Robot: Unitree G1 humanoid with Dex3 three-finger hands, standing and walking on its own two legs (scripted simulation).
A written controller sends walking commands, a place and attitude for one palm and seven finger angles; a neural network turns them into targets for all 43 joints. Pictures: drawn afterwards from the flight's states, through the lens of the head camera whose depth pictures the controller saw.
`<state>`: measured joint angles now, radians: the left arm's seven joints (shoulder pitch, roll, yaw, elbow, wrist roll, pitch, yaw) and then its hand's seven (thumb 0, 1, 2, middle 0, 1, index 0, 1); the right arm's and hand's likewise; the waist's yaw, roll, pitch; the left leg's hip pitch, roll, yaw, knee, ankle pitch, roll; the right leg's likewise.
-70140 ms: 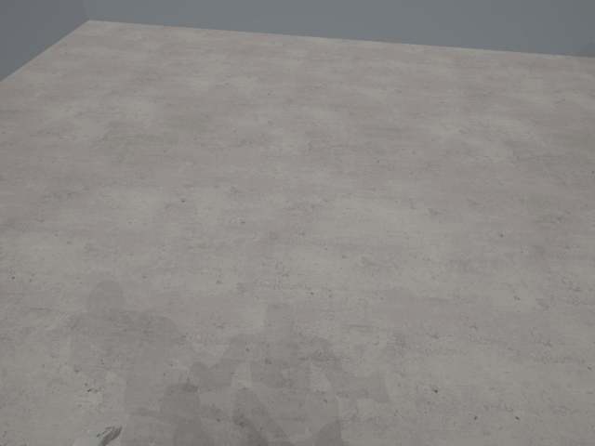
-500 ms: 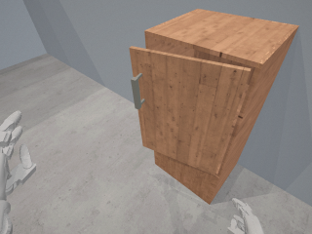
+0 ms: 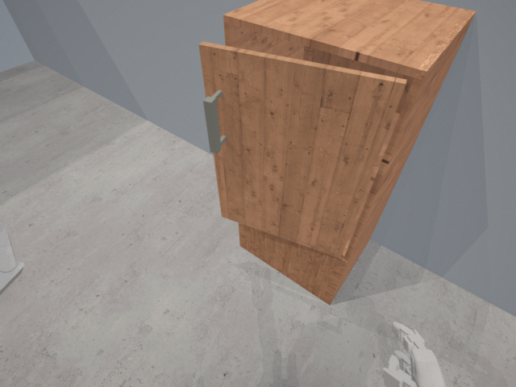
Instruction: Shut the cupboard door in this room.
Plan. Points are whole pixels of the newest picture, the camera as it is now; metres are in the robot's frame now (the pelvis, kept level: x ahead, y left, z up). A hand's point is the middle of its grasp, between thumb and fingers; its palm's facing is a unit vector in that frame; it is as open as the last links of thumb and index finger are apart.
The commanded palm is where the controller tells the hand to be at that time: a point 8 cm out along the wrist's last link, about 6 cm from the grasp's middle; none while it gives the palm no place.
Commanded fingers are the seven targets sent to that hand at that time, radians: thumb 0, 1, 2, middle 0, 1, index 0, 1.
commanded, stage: step back with the hand held close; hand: left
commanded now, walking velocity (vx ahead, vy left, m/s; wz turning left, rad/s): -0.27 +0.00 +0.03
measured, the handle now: (216, 122) +0.69 +0.14 +0.03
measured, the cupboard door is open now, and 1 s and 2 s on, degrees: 14 14 14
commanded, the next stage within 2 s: stop stepping back and stand still in 1.20 s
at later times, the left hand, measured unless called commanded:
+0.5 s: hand out of the picture +0.13 +0.27 +0.17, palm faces +0.50 -0.73 -0.48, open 7.4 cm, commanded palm +0.06 +0.30 +0.19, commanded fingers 0.00 0.90 0.90 -0.20 -0.30 -0.20 -0.30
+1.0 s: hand out of the picture +0.03 +0.29 +0.18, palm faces +0.52 -0.71 -0.47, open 7.4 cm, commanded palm -0.04 +0.32 +0.19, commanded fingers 0.00 0.90 0.90 -0.20 -0.30 -0.20 -0.30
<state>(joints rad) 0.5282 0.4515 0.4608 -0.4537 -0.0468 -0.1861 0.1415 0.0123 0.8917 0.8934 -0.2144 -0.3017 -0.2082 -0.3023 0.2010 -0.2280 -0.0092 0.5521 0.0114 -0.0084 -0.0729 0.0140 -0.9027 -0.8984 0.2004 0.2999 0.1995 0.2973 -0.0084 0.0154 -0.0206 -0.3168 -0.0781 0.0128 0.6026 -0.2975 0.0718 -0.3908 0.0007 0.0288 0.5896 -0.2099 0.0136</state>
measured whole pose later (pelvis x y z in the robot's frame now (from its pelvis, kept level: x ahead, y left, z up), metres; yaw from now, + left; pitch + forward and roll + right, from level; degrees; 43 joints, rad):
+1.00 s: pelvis -0.14 +0.01 -0.01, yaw +7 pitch +0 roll -4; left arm 0.49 0.48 0.49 -0.53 -0.02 -0.28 0.14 0.01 0.89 0.89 -0.22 -0.30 -0.21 -0.30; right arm 0.15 -0.20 -0.02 0.57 0.01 -0.10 -0.07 0.01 -0.90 -0.90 0.20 0.30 0.20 0.30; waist -0.02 0.01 0.00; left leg -0.55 0.05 0.10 0.59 -0.06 0.10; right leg -0.43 0.08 0.07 0.77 -0.34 0.03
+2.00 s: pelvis -0.43 +0.08 +0.01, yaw -6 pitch -2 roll -1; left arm 0.56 0.44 0.43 -0.46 0.00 -0.19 0.14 0.01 0.89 0.89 -0.21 -0.30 -0.20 -0.30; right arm 0.32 -0.14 0.00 0.66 -0.01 -0.10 -0.05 0.01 -0.90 -0.90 0.20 0.30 0.20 0.30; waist -0.07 -0.03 -0.06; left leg -0.22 0.09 0.07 0.54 -0.30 0.00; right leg -0.51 0.00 -0.10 0.97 -0.31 0.00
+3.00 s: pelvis -0.39 +0.09 +0.01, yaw -5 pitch +1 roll -1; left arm 0.55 0.44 0.41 -0.44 -0.03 -0.19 0.15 0.01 0.89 0.89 -0.21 -0.30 -0.21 -0.30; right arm 0.21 -0.20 0.01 0.62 0.02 -0.07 -0.05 0.01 -0.90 -0.90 0.20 0.30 0.20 0.30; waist -0.02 0.00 -0.02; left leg -0.31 0.06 0.11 0.55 -0.26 0.01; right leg -0.20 -0.01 -0.06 0.50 -0.31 0.01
